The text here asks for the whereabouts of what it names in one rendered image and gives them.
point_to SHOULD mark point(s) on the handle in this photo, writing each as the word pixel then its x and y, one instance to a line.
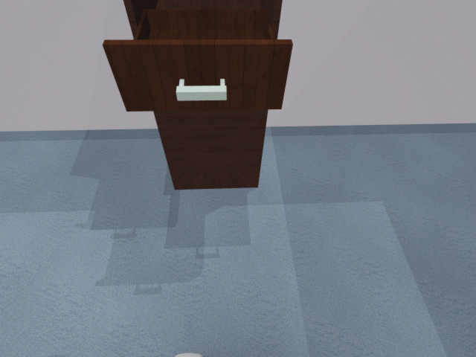
pixel 201 92

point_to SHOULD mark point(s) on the cabinet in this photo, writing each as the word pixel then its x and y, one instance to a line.
pixel 211 149

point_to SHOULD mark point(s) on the drawer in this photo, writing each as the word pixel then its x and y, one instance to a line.
pixel 201 47

